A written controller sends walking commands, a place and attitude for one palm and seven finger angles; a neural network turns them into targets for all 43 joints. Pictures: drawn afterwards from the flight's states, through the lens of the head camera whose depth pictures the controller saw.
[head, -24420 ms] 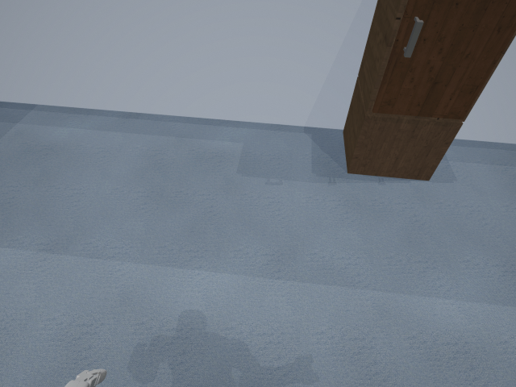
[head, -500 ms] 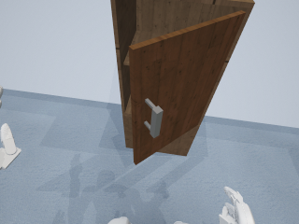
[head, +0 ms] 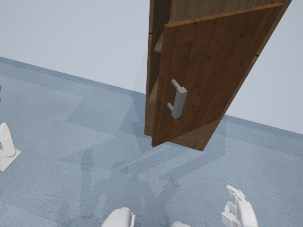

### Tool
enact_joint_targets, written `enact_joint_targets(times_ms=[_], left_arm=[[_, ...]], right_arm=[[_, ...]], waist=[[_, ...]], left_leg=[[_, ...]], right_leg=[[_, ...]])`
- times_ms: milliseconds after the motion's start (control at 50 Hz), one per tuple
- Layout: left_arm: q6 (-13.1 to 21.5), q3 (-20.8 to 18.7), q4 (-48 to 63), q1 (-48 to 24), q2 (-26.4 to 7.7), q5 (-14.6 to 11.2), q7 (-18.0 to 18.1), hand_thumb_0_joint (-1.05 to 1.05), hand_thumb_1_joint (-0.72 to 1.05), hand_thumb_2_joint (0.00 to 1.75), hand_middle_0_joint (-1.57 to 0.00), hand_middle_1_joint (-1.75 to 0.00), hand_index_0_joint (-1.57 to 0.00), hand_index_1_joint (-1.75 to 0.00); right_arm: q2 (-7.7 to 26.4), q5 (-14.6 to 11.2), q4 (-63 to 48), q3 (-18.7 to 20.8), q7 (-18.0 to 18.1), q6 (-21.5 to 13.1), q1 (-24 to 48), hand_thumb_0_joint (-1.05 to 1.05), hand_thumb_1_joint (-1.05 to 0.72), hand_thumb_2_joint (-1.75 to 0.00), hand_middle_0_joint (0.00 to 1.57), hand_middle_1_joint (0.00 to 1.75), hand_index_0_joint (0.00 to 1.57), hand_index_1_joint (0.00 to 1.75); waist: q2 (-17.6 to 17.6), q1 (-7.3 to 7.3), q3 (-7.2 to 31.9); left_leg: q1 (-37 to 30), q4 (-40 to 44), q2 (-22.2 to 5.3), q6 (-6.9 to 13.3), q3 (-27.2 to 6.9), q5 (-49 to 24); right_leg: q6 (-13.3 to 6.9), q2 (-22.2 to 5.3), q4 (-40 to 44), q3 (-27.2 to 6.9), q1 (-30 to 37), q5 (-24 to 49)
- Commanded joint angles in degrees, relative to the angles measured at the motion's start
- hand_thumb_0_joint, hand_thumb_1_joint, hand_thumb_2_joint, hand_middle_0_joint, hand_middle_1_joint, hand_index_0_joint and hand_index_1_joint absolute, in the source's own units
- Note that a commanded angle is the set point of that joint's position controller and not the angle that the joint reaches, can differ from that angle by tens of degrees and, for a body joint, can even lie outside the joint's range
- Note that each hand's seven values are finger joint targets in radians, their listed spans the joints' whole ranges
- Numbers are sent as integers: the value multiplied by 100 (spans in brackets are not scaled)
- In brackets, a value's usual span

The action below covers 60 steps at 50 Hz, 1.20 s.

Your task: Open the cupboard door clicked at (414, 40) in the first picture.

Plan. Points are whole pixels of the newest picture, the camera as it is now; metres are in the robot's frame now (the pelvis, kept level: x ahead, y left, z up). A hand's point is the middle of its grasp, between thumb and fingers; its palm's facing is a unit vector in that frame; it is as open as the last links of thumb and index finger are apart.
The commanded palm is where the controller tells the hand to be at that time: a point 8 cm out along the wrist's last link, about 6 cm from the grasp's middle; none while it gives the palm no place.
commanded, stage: step back with the hand held close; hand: left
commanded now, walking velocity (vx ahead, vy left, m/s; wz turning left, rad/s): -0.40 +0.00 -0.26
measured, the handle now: (175, 99) +0.50 -0.02 +0.03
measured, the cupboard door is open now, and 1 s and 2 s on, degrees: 44 44 44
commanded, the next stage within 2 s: stop stepping back and stand still in 0.22 s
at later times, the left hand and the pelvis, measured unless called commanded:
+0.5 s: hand (55, 208) +0.12 +0.16 +0.18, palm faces +0.14 -0.80 -0.59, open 7.4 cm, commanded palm +0.06 +0.22 +0.20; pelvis -0.15 -0.04 +0.01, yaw -13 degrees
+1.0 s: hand out of the picture +0.04 +0.17 +0.20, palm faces +0.27 -0.84 -0.47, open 7.4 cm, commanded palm +0.00 +0.23 +0.20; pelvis -0.20 -0.03 +0.02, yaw -13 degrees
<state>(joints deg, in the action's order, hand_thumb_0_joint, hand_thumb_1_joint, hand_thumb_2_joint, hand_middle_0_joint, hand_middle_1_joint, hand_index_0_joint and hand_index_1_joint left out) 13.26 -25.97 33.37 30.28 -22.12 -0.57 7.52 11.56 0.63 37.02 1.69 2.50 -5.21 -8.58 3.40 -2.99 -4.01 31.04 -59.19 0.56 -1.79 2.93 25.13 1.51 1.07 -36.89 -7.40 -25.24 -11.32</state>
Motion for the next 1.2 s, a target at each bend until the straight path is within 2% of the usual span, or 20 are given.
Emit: enact_joint_targets(times_ms=[0,20,60,100,140,280,360,400,420,440,460,500,580,720,820,900,940,1000,1100,1180], left_arm=[[329,-618,1091,-745,-1285,-83,194,0,90,90,-20,-30,-20,-30],[375,-597,1101,-791,-1294,-89,209,0,90,90,-20,-30,-20,-30],[536,-746,1343,-903,-1401,87,305,0,90,90,-20,-30,-20,-30],[572,-849,748,-345,-1245,-95,240,0,90,90,-20,-30,-20,-30],[477,-767,1425,-260,-1211,-173,147,0,90,90,-20,-30,-20,-30],[12,-348,1295,-222,-1014,-149,114,0,90,90,-20,-30,-20,-30],[-30,-865,1078,496,-1390,-215,205,0,90,90,-20,-30,-20,-30],[42,-971,1185,724,-1557,-215,189,0,90,90,-20,-30,-20,-30],[87,-1103,1175,806,-1802,-217,204,0,90,90,-20,-30,-20,-30],[141,-1291,1158,767,-2040,-251,257,0,90,90,-20,-30,-20,-30],[185,-1405,1083,680,-2145,-217,315,0,90,90,-20,-30,-20,-30],[123,-1156,859,817,-1702,-201,360,0,90,90,-20,-30,-20,-30],[190,-925,83,833,-1346,-179,392,0,90,90,-20,-30,-20,-30],[447,-579,-89,400,-1224,-141,355,0,90,90,-20,-30,-20,-30],[540,-618,463,79,-1354,-83,359,0,90,90,-20,-30,-20,-30],[553,-576,489,-177,-1302,-99,335,0,90,90,-20,-30,-20,-30],[519,-567,353,-279,-1193,-106,335,0,90,90,-20,-30,-20,-30],[372,-427,-86,-447,-1035,-88,282,0,90,90,-20,-30,-20,-30],[219,-113,-447,-876,-887,-85,192,0,90,90,-20,-30,-20,-30],[214,-208,276,-968,-1065,-101,170,0,90,90,-20,-30,-20,-30]], right_arm=[[542,-32,-884,66,189,-326,419,0,-90,-90,20,30,20,30],[632,-35,-816,75,242,-354,341,0,-90,-90,20,30,20,30],[783,57,-863,280,285,-488,293,0,-90,-90,20,30,20,30],[632,6,-879,373,197,-638,71,0,-90,-90,20,30,20,30],[731,-4,-883,399,52,-637,-3,0,-90,-90,20,30,20,30],[714,35,-988,229,-54,-520,290,0,-90,-90,20,30,20,30],[754,-29,-1117,214,-37,-474,165,0,-90,-90,20,30,20,30],[666,-103,-1211,162,-51,-370,189,0,-90,-90,20,30,20,30],[519,-105,-1287,123,-56,-267,221,0,-90,-90,20,30,20,30],[479,-120,-1344,29,-19,-259,379,0,-90,-90,20,30,20,30],[530,-60,-1272,-48,-29,-275,355,0,-90,-90,20,30,20,30],[540,-219,-1101,9,15,-245,122,0,-90,-90,20,30,20,30],[650,-109,-968,37,136,-147,237,0,-90,-90,20,30,20,30],[865,-115,-942,217,79,-226,42,0,-90,-90,20,30,20,30],[799,-38,-926,188,57,-305,-51,0,-90,-90,20,30,20,30],[825,-14,-943,194,164,-416,-132,0,-90,-90,20,30,20,30],[889,-46,-974,189,190,-437,-139,0,-90,-90,20,30,20,30],[768,-81,-913,102,255,-428,-82,0,-90,-90,20,30,20,30],[730,-74,-819,26,260,-481,-60,0,-90,-90,20,30,20,30],[743,-37,-874,-36,267,-564,59,0,-90,-90,20,30,20,30]], waist=[[152,337,743],[-765,388,795],[-2593,317,1185],[-1406,289,1564],[-1410,324,1660],[-1715,375,975],[-1816,310,1427],[-941,300,1402],[400,353,1308],[1028,225,1131],[559,254,1281],[977,348,1864],[-88,421,1090],[454,321,723],[62,361,648],[-634,392,521],[-910,363,525],[-589,417,97],[150,422,65],[-688,359,539]], left_leg=[[-1685,2823,49,17,-126,-200],[-1784,3937,-135,21,-48,-718],[-1527,4246,-2418,754,-1803,-3409],[-2384,3626,-2523,984,-1081,-5246],[-2877,3323,-2229,924,-709,-6082],[-2268,4199,-2066,775,-341,-3926],[-2115,4021,-1697,630,-29,-2230],[-1790,3219,-1066,289,465,-995],[-1102,2180,-527,104,600,-180],[-202,1014,-178,78,158,293],[-20,481,-242,104,-174,255],[551,40,-158,90,-202,-50],[40,774,-200,98,-9,-720],[-269,1929,-163,368,29,-617],[-1111,2796,-156,462,25,-775],[-2021,3718,-408,658,-380,-512],[-1926,3795,-819,854,-1025,-491],[-1240,3808,-685,691,-825,607],[-1511,3248,-454,539,-450,-297],[-1867,3878,-769,565,-876,-1006]], right_leg=[[-558,-811,1227,-892,-54,1384],[-366,-551,667,-692,172,1328],[63,70,-1892,195,-5,-1518],[-14,177,-2924,245,-679,-1778],[29,124,-2621,389,-680,-1647],[99,170,-1125,1028,181,-1489],[18,95,488,1217,1125,-1029],[-131,-306,1936,1005,1576,73],[-491,-1262,2263,-332,1524,1092],[-732,-2000,2293,-1233,1566,2367],[-832,-2282,2012,-1029,1637,3433],[-370,-1808,1039,-386,3079,5523],[-661,-1679,1455,-211,2169,3649],[-400,-1751,1926,-642,2252,1974],[-625,-1664,2132,-760,1626,198],[-414,-965,1809,-452,768,-1471],[-234,-477,1323,-158,755,-1162],[-339,-407,1600,-188,668,-1904],[-521,-648,1860,-406,508,-1703],[-317,-266,1050,266,944,-352]])
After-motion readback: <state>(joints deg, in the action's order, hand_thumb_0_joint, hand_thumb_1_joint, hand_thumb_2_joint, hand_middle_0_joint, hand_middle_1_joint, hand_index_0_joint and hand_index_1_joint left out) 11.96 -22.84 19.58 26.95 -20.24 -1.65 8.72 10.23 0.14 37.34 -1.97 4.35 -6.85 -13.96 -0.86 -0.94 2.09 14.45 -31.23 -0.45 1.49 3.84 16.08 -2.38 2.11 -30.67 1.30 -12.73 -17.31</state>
